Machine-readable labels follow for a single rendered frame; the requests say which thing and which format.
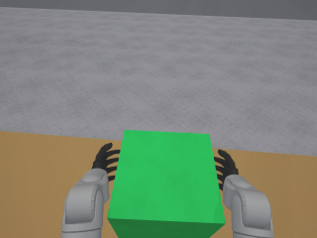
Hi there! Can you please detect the robot left forearm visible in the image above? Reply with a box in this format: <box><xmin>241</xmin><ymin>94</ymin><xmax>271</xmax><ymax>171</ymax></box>
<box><xmin>60</xmin><ymin>168</ymin><xmax>110</xmax><ymax>238</ymax></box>

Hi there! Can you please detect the carton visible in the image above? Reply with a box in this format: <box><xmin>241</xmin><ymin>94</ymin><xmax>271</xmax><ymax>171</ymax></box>
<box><xmin>107</xmin><ymin>130</ymin><xmax>226</xmax><ymax>238</ymax></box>

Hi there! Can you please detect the robot right forearm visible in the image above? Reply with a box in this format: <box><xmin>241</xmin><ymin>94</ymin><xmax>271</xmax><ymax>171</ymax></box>
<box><xmin>223</xmin><ymin>175</ymin><xmax>274</xmax><ymax>238</ymax></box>

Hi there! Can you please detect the right robot hand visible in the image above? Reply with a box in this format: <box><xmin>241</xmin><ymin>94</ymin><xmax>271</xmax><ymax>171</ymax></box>
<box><xmin>214</xmin><ymin>149</ymin><xmax>239</xmax><ymax>190</ymax></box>

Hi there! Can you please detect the left robot hand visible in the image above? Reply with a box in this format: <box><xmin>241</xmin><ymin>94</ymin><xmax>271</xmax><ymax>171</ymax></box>
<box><xmin>92</xmin><ymin>143</ymin><xmax>121</xmax><ymax>181</ymax></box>

